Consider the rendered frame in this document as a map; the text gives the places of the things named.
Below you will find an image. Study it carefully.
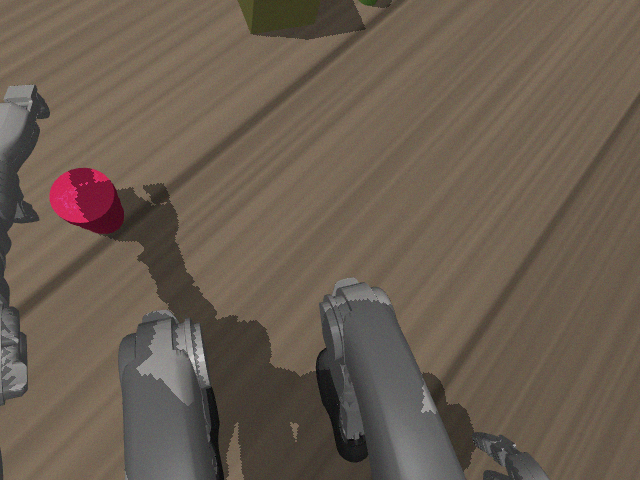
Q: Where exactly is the right robot foot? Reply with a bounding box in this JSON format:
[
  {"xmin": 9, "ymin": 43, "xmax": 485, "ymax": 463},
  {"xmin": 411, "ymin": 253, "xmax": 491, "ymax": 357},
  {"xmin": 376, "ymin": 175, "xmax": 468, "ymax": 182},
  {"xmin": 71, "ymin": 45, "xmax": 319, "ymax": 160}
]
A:
[{"xmin": 316, "ymin": 348, "xmax": 368, "ymax": 463}]

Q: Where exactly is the left robot arm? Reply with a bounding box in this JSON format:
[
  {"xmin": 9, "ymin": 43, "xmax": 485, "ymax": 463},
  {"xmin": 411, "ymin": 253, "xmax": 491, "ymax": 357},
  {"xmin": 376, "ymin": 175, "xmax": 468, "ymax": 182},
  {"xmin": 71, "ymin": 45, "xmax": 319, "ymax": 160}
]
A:
[{"xmin": 0, "ymin": 161, "xmax": 28, "ymax": 480}]

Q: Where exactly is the left robot foot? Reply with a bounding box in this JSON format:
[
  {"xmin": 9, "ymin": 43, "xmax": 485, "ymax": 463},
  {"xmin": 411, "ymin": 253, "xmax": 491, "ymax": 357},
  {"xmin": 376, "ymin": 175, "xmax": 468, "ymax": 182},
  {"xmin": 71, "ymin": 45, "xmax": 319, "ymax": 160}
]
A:
[{"xmin": 206, "ymin": 386, "xmax": 224, "ymax": 480}]

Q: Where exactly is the left robot hand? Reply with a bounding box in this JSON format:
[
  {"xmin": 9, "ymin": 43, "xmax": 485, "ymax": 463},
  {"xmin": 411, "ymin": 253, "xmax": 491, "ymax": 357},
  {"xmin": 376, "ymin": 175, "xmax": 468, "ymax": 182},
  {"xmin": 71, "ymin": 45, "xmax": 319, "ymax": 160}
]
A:
[{"xmin": 0, "ymin": 85, "xmax": 50, "ymax": 223}]

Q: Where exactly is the right robot hand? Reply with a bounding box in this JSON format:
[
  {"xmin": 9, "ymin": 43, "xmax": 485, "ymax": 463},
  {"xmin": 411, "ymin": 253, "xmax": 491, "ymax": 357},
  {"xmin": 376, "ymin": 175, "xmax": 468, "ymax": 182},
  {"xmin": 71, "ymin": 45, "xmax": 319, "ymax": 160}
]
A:
[{"xmin": 472, "ymin": 432, "xmax": 550, "ymax": 480}]

